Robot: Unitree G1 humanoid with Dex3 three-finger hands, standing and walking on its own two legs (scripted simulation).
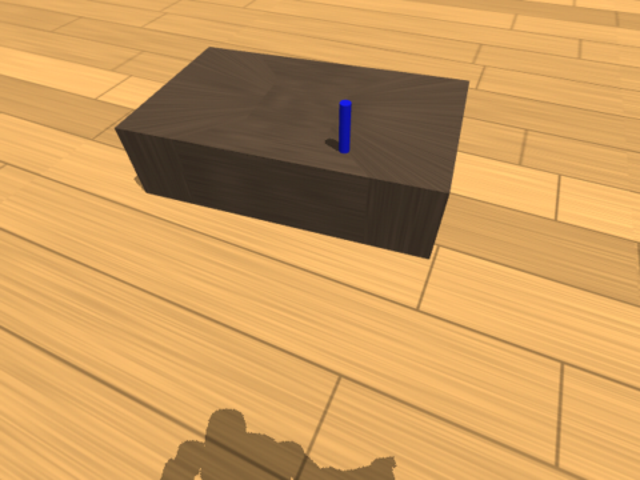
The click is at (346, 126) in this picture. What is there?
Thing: slim round
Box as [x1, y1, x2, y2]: [339, 100, 350, 153]
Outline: 348,100 342,100 339,103 339,151 343,153 349,150 350,101
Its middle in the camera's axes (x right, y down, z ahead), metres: +0.09 -0.40 +1.39
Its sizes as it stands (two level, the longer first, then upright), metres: 0.041 0.041 0.195
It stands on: a support 0.36 m high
